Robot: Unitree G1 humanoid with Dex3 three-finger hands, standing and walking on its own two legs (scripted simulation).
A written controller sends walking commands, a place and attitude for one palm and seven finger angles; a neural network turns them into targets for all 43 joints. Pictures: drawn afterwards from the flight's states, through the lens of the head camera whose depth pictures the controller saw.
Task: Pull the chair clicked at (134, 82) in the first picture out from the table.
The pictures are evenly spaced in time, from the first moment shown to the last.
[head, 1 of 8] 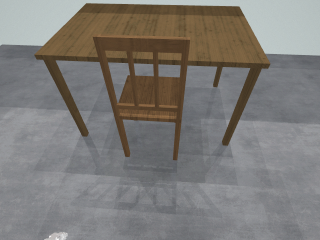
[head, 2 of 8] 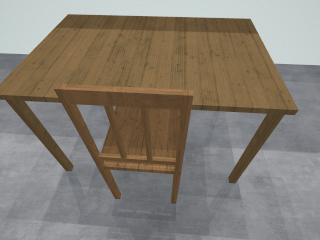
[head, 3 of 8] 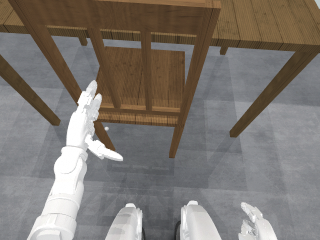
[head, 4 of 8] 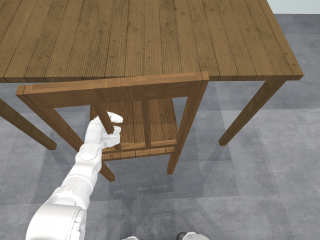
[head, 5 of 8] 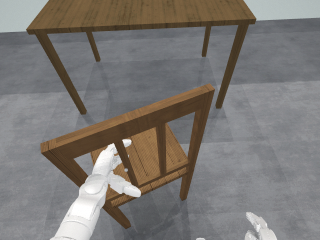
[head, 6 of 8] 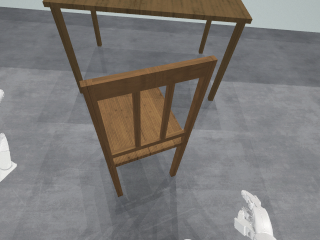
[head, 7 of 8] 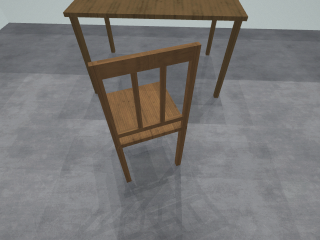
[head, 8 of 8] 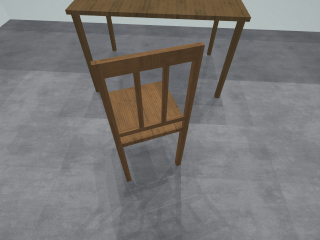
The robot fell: no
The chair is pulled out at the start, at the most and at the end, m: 0.00 0.63 0.63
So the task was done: yes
